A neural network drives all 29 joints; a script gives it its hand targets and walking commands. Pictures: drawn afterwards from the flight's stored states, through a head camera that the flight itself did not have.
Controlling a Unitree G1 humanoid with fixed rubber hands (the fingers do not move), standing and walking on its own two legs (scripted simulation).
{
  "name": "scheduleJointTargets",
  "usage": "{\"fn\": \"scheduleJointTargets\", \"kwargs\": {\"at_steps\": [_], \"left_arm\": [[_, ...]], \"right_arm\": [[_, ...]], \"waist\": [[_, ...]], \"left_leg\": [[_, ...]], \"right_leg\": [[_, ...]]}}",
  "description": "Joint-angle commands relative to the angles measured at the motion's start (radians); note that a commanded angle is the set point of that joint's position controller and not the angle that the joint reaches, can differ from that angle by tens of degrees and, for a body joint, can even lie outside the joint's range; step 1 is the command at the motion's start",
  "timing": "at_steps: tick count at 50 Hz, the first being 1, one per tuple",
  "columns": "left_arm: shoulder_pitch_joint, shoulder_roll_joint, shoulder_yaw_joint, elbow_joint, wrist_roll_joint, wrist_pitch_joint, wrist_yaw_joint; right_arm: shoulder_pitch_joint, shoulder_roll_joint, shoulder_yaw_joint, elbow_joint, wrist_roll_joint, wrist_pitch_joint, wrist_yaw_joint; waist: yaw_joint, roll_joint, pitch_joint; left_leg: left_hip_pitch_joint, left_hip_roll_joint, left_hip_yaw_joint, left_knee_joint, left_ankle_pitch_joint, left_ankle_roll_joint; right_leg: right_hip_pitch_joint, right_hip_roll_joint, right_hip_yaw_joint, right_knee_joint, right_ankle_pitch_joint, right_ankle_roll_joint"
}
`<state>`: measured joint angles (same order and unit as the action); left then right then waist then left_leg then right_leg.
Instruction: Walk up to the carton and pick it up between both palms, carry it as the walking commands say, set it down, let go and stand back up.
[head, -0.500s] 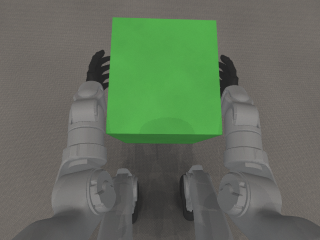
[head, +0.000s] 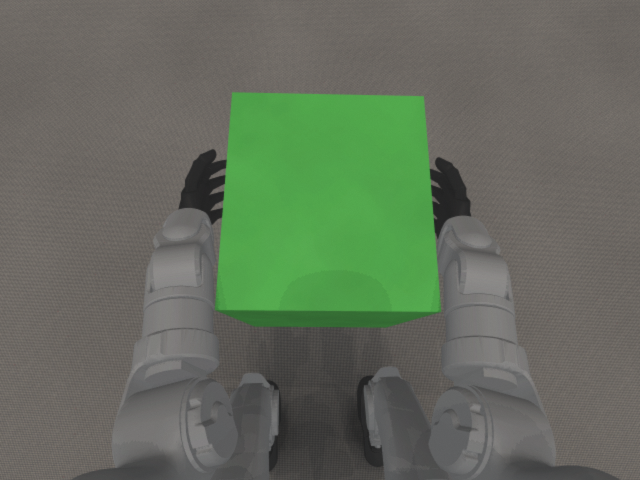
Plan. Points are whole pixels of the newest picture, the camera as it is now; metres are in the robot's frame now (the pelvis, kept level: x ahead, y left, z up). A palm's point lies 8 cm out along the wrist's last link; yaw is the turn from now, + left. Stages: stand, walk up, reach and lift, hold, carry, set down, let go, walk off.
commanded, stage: reach and lift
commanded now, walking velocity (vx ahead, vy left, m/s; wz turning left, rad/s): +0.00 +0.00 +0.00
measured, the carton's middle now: (323, 232) +0.42 -0.01 -0.11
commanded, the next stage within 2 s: none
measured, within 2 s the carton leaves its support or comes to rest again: neither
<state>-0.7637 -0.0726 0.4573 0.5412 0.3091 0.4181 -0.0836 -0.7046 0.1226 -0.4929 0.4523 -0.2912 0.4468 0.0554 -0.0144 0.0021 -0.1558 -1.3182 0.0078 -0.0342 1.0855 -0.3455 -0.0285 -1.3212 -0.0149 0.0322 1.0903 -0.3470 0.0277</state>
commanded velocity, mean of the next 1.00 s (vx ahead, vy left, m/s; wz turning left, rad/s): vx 0.00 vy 0.00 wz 0.00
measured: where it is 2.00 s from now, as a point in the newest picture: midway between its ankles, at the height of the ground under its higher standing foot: (320, 438)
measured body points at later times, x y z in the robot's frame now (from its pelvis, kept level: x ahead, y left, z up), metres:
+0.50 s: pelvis +0.02 +0.00 +0.06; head +0.17 +0.00 +0.48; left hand +0.42 +0.15 +0.02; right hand +0.40 -0.17 +0.02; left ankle +0.07 +0.14 -0.63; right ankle +0.07 -0.13 -0.63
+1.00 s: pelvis +0.03 +0.00 +0.10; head +0.12 +0.00 +0.54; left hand +0.39 +0.15 +0.09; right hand +0.37 -0.17 +0.09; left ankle +0.07 +0.14 -0.63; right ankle +0.07 -0.13 -0.63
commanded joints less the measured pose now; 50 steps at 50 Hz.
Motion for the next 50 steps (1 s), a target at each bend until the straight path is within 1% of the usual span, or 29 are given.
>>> {"fn": "scheduleJointTargets", "kwargs": {"at_steps": [1, 11, 28, 41, 50], "left_arm": [[-0.503, -1.031, -0.566, 0.077, -0.159, -0.006, -0.283], [-0.390, -1.025, -0.595, 0.023, -0.140, -0.012, -0.284], [-0.266, -0.998, -0.609, -0.035, -0.106, -0.007, -0.275], [-0.188, -0.980, -0.641, -0.087, -0.112, 0.014, -0.258], [-0.125, -0.952, -0.659, -0.132, -0.128, 0.046, -0.243]], "right_arm": [[-0.604, 0.990, 0.614, 0.036, 0.175, -0.026, 0.273], [-0.483, 0.986, 0.639, -0.012, 0.161, -0.029, 0.281], [-0.357, 0.967, 0.665, -0.058, 0.145, -0.023, 0.283], [-0.272, 0.943, 0.686, -0.086, 0.146, -0.002, 0.275], [-0.203, 0.920, 0.697, -0.115, 0.154, 0.028, 0.254]], "waist": [[-0.002, 0.003, -0.768], [-0.004, 0.005, -0.703], [-0.006, 0.000, -0.545], [-0.015, 0.008, -0.426], [-0.011, 0.005, -0.316]], "left_leg": [[0.466, -0.153, 0.047, -0.151, 0.205, 0.038], [0.588, -0.146, 0.036, -0.260, 0.270, 0.040], [0.799, -0.137, 0.025, -0.440, 0.308, 0.044], [0.991, -0.122, 0.013, -0.576, 0.345, 0.040], [1.129, -0.115, 0.009, -0.676, 0.353, 0.038]], "right_leg": [[0.500, 0.155, -0.055, -0.135, 0.249, -0.011], [0.619, 0.147, -0.046, -0.242, 0.314, -0.016], [0.837, 0.131, -0.031, -0.427, 0.355, -0.022], [1.010, 0.124, -0.028, -0.563, 0.380, -0.024], [1.143, 0.119, -0.028, -0.666, 0.386, -0.022]]}}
